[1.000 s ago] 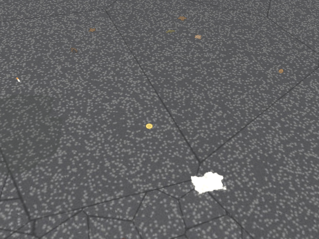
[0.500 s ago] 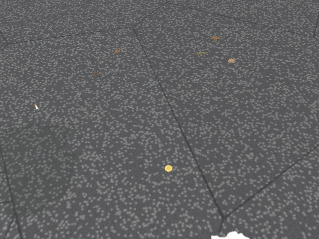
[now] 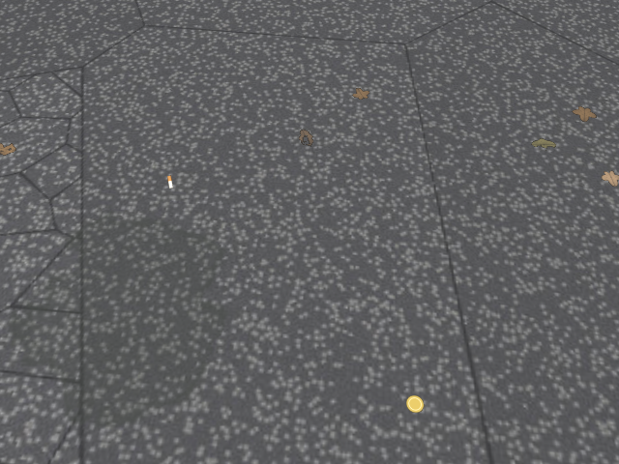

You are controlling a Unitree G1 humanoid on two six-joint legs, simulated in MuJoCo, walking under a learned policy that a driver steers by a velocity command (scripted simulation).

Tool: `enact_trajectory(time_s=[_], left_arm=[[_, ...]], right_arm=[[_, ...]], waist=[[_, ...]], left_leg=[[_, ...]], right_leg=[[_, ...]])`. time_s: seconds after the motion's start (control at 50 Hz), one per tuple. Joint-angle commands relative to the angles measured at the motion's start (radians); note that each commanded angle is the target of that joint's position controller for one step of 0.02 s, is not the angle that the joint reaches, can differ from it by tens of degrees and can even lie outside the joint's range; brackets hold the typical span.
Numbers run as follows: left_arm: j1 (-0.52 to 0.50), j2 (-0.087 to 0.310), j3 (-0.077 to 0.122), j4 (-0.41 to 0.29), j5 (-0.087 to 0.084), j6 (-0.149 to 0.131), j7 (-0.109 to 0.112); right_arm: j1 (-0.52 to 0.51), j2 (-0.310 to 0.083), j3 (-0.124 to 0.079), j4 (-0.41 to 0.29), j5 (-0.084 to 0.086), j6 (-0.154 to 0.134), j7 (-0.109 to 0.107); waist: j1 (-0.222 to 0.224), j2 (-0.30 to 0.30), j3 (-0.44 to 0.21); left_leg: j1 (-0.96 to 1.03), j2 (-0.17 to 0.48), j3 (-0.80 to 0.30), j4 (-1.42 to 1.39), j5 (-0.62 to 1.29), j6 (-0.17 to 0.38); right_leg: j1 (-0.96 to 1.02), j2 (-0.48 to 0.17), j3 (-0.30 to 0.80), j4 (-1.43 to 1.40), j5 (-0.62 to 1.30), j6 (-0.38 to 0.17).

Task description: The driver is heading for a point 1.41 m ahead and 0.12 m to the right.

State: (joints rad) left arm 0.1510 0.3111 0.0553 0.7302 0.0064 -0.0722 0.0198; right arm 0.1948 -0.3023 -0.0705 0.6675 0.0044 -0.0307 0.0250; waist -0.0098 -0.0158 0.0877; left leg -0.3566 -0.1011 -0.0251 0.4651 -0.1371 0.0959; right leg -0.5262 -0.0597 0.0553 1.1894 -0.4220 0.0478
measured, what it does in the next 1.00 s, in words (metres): walks ahead: right foot, then left foot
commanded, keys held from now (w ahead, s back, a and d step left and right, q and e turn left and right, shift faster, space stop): q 0.08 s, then no key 0.50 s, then e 0.42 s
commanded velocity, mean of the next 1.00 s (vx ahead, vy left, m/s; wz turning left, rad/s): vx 0.05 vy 0.00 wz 0.05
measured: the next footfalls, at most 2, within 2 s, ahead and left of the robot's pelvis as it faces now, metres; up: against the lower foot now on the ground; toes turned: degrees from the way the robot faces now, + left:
right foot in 0.30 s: +0.23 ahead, -0.14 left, +0.00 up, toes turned +10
left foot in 0.58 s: +0.12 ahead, +0.11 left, +0.00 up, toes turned +5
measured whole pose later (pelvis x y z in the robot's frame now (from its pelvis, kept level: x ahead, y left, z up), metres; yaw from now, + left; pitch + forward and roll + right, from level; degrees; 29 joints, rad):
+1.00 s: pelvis +0.14 -0.04 -0.01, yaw -1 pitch +1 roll +1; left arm 0.18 0.30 0.07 0.74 0.00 0.00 -0.01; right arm 0.17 -0.29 -0.08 0.76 0.00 0.02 -0.07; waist 0.01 0.02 0.06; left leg -0.42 -0.02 -0.06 1.09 -0.56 -0.06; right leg -0.37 0.05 0.05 0.59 -0.24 -0.04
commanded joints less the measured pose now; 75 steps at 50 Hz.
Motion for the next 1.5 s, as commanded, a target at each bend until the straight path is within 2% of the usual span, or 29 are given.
enact_trajectory(time_s=[0.02, 0.14, 0.28, 0.3, 0.32, 0.34, 0.36, 0.42, 0.52, 0.58, 0.6, 0.62, 0.72, 0.8, 0.84, 0.88, 0.9, 0.92, 0.94, 1.0, 1.1, 1.24, 1.26, 1.28, 1.3, 1.32, 1.34, 1.38, 1.5], left_arm=[[0.106, 0.083, 0.025, -0.036, 0.011, 0.017, 0.013], [-0.018, 0.06, 0.011, -0.06, 0.001, 0.032, 0.007], [-0.045, 0.076, 0.019, -0.071, 0.003, 0.009, -0.016], [-0.025, 0.078, 0.019, -0.068, 0.013, 0.001, -0.017], [-0.011, 0.128, 0.025, -0.077, 0.031, -0.004, -0.009], [-0.026, 0.146, 0.025, -0.074, 0.043, 0.007, -0.004], [0.004, 0.054, 0.003, -0.056, 0.029, 0.016, -0.005], [0.0, 0.086, 0.007, -0.042, 0.009, 0.027, -0.014], [-0.07, 0.066, 0.004, -0.024, 0.004, 0.059, -0.012], [-0.015, 0.042, -0.006, 0.006, 0.0, 0.053, -0.017], [0.008, 0.042, -0.007, 0.009, 0.01, 0.044, -0.026], [-0.023, 0.037, -0.008, 0.01, 0.01, 0.042, -0.029], [-0.069, 0.07, 0.014, -0.013, -0.015, 0.059, -0.012], [-0.031, 0.056, 0.027, -0.025, -0.016, 0.077, -0.024], [-0.018, 0.046, 0.03, -0.03, -0.018, 0.08, -0.036], [0.013, 0.074, 0.043, -0.027, -0.017, 0.081, -0.042], [0.015, 0.18, 0.072, -0.038, -0.012, 0.08, -0.036], [0.121, 0.203, 0.075, -0.029, 0.001, 0.074, -0.039], [0.146, 0.177, 0.057, -0.025, 0.012, 0.055, -0.038], [0.007, 0.153, 0.052, -0.062, -0.022, 0.051, -0.014], [0.007, 0.153, 0.059, -0.073, -0.019, 0.09, 0.016], [-0.053, 0.155, 0.067, -0.103, -0.038, 0.12, 0.019], [-0.034, 0.134, 0.062, -0.103, -0.041, 0.122, 0.021], [0.012, 0.081, 0.048, -0.101, -0.029, 0.121, 0.018], [-0.001, 0.096, 0.058, -0.132, -0.03, 0.107, 0.019], [0.024, 0.17, 0.079, -0.11, -0.013, 0.098, 0.019], [0.054, 0.187, 0.09, -0.079, -0.019, 0.103, 0.018], [0.092, 0.136, 0.08, -0.04, -0.012, 0.12, 0.024], [-0.002, 0.04, 0.03, -0.084, -0.014, 0.112, 0.013]], right_arm=[[-0.012, -0.156, -0.045, -0.068, -0.007, -0.011, -0.018], [0.003, -0.148, -0.038, -0.047, 0.008, 0.032, -0.057], [-0.005, -0.108, -0.011, -0.022, 0.003, 0.042, -0.054], [0.001, -0.091, -0.004, -0.017, 0.002, 0.037, -0.053], [0.037, -0.051, 0.01, -0.023, -0.022, 0.027, -0.051], [0.157, -0.04, 0.011, 0.0, -0.023, 0.022, -0.051], [0.127, -0.083, 0.007, -0.001, -0.026, 0.029, -0.054], [0.025, -0.12, -0.017, -0.001, -0.006, 0.071, -0.063], [0.059, -0.022, 0.005, 0.062, 0.0, 0.076, -0.054], [0.04, -0.065, -0.002, 0.068, -0.021, 0.072, -0.051], [0.024, -0.111, -0.012, 0.066, -0.024, 0.073, -0.054], [0.028, -0.098, -0.015, 0.083, -0.024, 0.069, -0.051], [0.059, -0.129, -0.035, 0.088, -0.018, 0.04, -0.073], [0.023, -0.128, -0.041, 0.061, -0.01, 0.04, -0.097], [-0.015, -0.131, -0.043, 0.046, -0.001, 0.038, -0.105], [0.01, -0.137, -0.05, 0.053, 0.007, 0.04, -0.106], [0.036, -0.104, -0.045, 0.029, -0.011, 0.038, -0.105], [-0.055, -0.08, -0.032, -0.005, -0.021, 0.037, -0.106], [-0.042, -0.062, -0.029, -0.009, -0.012, 0.034, -0.099], [-0.018, -0.094, -0.039, 0.021, -0.005, 0.035, -0.096], [-0.037, -0.043, -0.02, 0.013, 0.004, 0.023, -0.081], [0.031, -0.072, -0.032, 0.03, 0.01, 0.0, -0.045], [0.052, -0.097, -0.042, 0.035, 0.004, 0.0, -0.046], [0.067, -0.164, -0.055, 0.025, -0.016, 0.006, -0.053], [0.02, -0.223, -0.064, 0.012, -0.06, 0.009, -0.046], [-0.042, -0.164, -0.048, -0.021, -0.065, 0.0, -0.046], [-0.102, -0.111, -0.032, -0.032, -0.048, -0.004, -0.05], [-0.129, -0.076, -0.017, -0.033, -0.012, -0.004, -0.054], [-0.043, -0.082, -0.007, 0.006, -0.014, 0.011, -0.061]], waist=[[0.048, 0.055, -0.194], [0.002, 0.111, -0.231], [0.004, 0.144, -0.178], [0.023, 0.128, -0.172], [0.0, 0.028, -0.22], [-0.069, -0.159, -0.251], [-0.03, -0.198, -0.275], [0.014, -0.122, -0.211], [-0.012, -0.151, -0.182], [0.002, -0.099, -0.183], [0.038, -0.008, -0.158], [0.026, 0.059, -0.129], [-0.004, 0.128, -0.068], [0.006, 0.21, -0.079], [0.018, 0.188, -0.072], [0.023, 0.093, -0.091], [-0.017, -0.144, -0.1], [0.073, -0.275, -0.146], [0.069, -0.206, -0.217], [0.016, -0.04, -0.184], [0.021, -0.11, -0.195], [-0.016, -0.15, -0.166], [-0.019, -0.117, -0.169], [0.006, 0.067, -0.187], [0.026, 0.301, -0.124], [0.037, 0.214, -0.11], [0.062, 0.158, -0.095], [0.057, 0.133, -0.078], [-0.008, 0.187, -0.123]], left_leg=[[0.131, 0.256, -0.234, -0.125, 0.695, 0.197], [0.143, 0.214, -0.223, -0.08, 0.509, 0.117], [0.187, 0.237, -0.337, 0.036, 0.362, 0.087], [0.154, 0.198, -0.333, 0.061, 0.29, 0.048], [0.102, 0.13, -0.274, 0.151, 0.132, -0.003], [-0.005, 0.024, -0.184, 0.252, -0.296, -0.067], [-0.025, 0.052, -0.145, 0.309, -0.452, -0.118], [-0.089, 0.084, -0.117, 0.482, -0.473, -0.177], [0.12, 0.094, -0.023, 0.121, -0.206, -0.181], [0.248, 0.136, -0.061, -0.051, 0.019, -0.127], [0.231, 0.175, -0.091, -0.018, 0.002, -0.089], [0.143, 0.162, -0.081, -0.028, -0.164, -0.064], [0.126, 0.223, -0.12, -0.066, -0.089, -0.033], [0.147, 0.382, -0.203, -0.056, 0.131, 0.064], [0.145, 0.401, -0.179, -0.012, 0.221, 0.064], [0.094, 0.321, -0.076, 0.104, 0.133, -0.013], [-0.029, 0.168, 0.076, 0.306, -0.038, -0.11], [-0.21, 0.029, 0.045, 0.551, -0.481, -0.164], [-0.254, 0.056, -0.079, 0.72, -0.567, -0.159], [-0.252, 0.111, -0.095, 0.701, -0.385, -0.157], [-0.103, 0.067, -0.061, 0.387, -0.281, -0.181], [0.139, 0.042, -0.039, -0.034, -0.091, -0.137], [0.226, 0.099, -0.066, -0.104, -0.041, -0.11], [0.317, 0.312, -0.267, -0.166, -0.054, -0.031], [0.205, 0.473, -0.513, -0.232, 0.011, 0.124], [0.147, 0.491, -0.499, -0.233, 0.005, 0.174], [0.119, 0.426, -0.39, -0.216, -0.003, 0.137], [0.145, 0.341, -0.268, -0.187, 0.018, 0.093], [0.255, 0.304, -0.156, -0.14, 0.157, 0.113]], right_leg=[[-0.023, 0.001, 0.005, -0.087, 0.075, 0.033], [0.003, 0.037, 0.014, -0.375, 0.305, 0.057], [0.149, 0.054, 0.005, -0.681, 0.303, -0.018], [0.252, 0.027, 0.025, -0.797, 0.492, -0.049], [0.39, -0.113, 0.146, -0.786, 0.821, -0.098], [0.496, -0.25, 0.285, -0.74, 1.064, -0.253], [0.473, -0.316, 0.391, -0.779, 0.96, -0.344], [0.433, -0.251, 0.341, -0.825, 0.678, -0.299], [0.309, -0.104, 0.138, -0.823, 0.482, -0.21], [0.252, -0.067, 0.116, -0.809, 0.251, -0.129], [0.214, -0.022, 0.082, -0.804, 0.157, -0.092], [0.243, 0.022, 0.028, -0.785, 0.119, -0.062], [0.148, 0.076, 0.001, -0.599, 0.304, -0.067], [0.078, 0.07, -0.041, -0.424, 0.088, -0.073], [0.089, 0.055, -0.062, -0.445, 0.039, -0.092], [0.217, 0.053, -0.017, -0.618, 0.284, -0.128], [0.292, -0.074, 0.256, -0.732, 0.506, -0.215], [0.433, -0.22, 0.542, -0.844, 0.645, -0.372], [0.495, -0.26, 0.569, -0.845, 0.662, -0.401], [0.42, -0.175, 0.382, -0.823, 0.574, -0.296], [0.365, -0.091, 0.334, -0.848, 0.439, -0.265], [0.254, -0.047, 0.437, -0.827, 0.278, -0.209], [0.19, -0.005, 0.408, -0.782, 0.189, -0.165], [0.071, 0.092, 0.287, -0.571, -0.035, -0.104], [-0.07, 0.216, 0.128, -0.35, -0.202, -0.058], [-0.052, 0.145, 0.156, -0.155, -0.171, -0.03], [-0.037, 0.145, 0.152, -0.081, -0.104, -0.018], [-0.056, 0.147, 0.14, 0.015, -0.011, 0.018], [0.07, 0.07, 0.038, -0.334, 0.006, 0.061]])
